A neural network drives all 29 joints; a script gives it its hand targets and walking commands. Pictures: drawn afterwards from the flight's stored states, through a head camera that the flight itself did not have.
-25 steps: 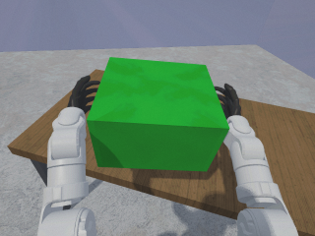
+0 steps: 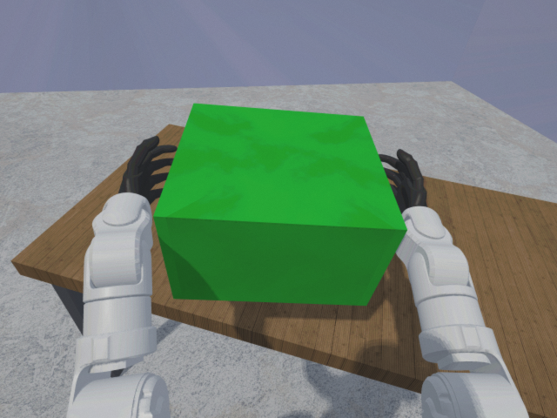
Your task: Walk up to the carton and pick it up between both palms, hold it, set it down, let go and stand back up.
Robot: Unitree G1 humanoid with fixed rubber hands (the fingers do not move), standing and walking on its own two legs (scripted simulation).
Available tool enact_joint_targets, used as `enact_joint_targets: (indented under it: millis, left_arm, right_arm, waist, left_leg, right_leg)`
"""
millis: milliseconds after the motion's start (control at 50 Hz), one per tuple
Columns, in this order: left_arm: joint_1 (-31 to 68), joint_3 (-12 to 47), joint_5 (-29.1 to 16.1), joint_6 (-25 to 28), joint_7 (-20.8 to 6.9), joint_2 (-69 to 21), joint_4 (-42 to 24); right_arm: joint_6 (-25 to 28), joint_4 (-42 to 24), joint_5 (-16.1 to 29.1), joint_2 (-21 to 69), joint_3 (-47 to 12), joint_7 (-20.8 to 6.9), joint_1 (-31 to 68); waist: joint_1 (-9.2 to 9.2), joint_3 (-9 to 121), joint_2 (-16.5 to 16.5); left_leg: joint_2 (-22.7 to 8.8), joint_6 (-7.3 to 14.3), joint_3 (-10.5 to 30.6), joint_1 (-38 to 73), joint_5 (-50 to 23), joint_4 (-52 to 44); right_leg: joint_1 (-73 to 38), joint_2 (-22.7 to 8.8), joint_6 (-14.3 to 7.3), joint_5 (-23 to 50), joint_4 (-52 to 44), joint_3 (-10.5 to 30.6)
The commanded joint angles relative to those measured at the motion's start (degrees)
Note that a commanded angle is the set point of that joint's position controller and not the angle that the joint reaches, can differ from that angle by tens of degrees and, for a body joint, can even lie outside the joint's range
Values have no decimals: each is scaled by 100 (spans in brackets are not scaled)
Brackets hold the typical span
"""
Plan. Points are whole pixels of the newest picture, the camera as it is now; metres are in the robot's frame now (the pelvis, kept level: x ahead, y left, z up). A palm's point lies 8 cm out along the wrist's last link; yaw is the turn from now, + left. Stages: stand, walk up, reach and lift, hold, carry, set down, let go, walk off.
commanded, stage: hold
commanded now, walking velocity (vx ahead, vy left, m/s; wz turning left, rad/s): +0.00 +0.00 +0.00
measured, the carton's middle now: (276, 200) +0.40 -0.01 +0.15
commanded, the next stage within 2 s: none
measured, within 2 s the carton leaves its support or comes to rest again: neither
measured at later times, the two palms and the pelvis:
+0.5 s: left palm (136, 195) +0.35 +0.18 +0.19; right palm (406, 204) +0.35 -0.19 +0.18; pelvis +0.00 +0.00 +0.00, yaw +0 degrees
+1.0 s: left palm (136, 194) +0.35 +0.18 +0.19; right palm (407, 203) +0.35 -0.19 +0.18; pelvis -0.01 +0.00 +0.00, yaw +0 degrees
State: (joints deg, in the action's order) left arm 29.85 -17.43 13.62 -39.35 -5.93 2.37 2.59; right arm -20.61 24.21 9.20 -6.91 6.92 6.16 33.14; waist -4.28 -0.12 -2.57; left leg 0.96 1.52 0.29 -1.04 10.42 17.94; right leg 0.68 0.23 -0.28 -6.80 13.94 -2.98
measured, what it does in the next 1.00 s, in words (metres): stands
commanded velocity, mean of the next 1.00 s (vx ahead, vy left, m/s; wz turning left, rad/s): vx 0.00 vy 0.00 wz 0.00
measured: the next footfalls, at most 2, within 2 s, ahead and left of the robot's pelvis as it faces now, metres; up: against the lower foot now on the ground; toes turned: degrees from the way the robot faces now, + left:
none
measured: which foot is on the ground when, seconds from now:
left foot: down 0.00-1.00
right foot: down 0.00-1.00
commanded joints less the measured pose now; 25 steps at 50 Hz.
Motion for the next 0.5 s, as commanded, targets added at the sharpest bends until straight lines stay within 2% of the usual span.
enact_joint_targets:
  millis: [0,80,180,280,300,320,340,360,440,480]
  left_arm:
    - [3116,2257,-830,243,-694,-2234,-579]
    - [3178,2190,-831,250,-718,-2226,-578]
    - [3249,2319,-905,296,-688,-2296,-647]
    - [3145,2285,-874,274,-695,-2250,-643]
    - [3144,2261,-839,266,-691,-2236,-550]
    - [3113,2083,-651,209,-716,-2150,-114]
    - [3196,2095,-672,193,-743,-2211,-177]
    - [3234,2133,-713,197,-747,-2214,-282]
    - [3467,2426,-946,311,-682,-2367,-542]
    - [3445,2384,-936,340,-682,-2348,-475]
  right_arm:
    - [325,-1472,455,2440,-2145,-897,3490]
    - [326,-1415,408,2494,-2092,-883,3503]
    - [376,-1553,450,2511,-2146,-909,3600]
    - [359,-1594,477,2460,-2167,-881,3553]
    - [353,-1541,450,2477,-2152,-889,3567]
    - [270,-1237,371,2462,-2092,-873,3767]
    - [279,-1214,339,2527,-2082,-875,3728]
    - [305,-1251,355,2555,-2082,-876,3775]
    - [383,-1558,473,2645,-2145,-843,3963]
    - [345,-1485,456,2638,-2131,-816,3870]
  waist:
    - [-29,1761,306]
    - [-42,1742,273]
    - [-39,1973,380]
    - [-36,1924,309]
    - [-19,1866,295]
    - [142,1461,298]
    - [91,1428,242]
    - [126,1509,294]
    - [4,2158,367]
    - [-30,2132,346]
  left_leg:
    - [124,-342,-176,-60,-1496,-224]
    - [123,-324,-198,-82,-1378,-236]
    - [114,-350,-169,-2,-1534,-194]
    - [123,-350,-167,-30,-1535,-203]
    - [129,-347,-177,-33,-1484,-220]
    - [73,-296,-174,-147,-1208,-310]
    - [60,-279,-200,-203,-1044,-367]
    - [50,-270,-194,-226,-979,-384]
    - [119,-361,-177,172,-1662,-119]
    - [138,-358,-172,186,-1673,-110]
  right_leg:
    - [-910,201,65,991,58,-35]
    - [-914,193,55,943,39,-44]
    - [-921,196,42,980,84,-61]
    - [-996,203,60,1080,88,-47]
    - [-926,211,59,981,68,-58]
    - [-717,184,50,564,5,-105]
    - [-687,171,53,400,-14,-95]
    - [-724,165,38,363,-7,-91]
    - [-833,228,73,978,103,-96]
    - [-823,225,95,1046,103,-90]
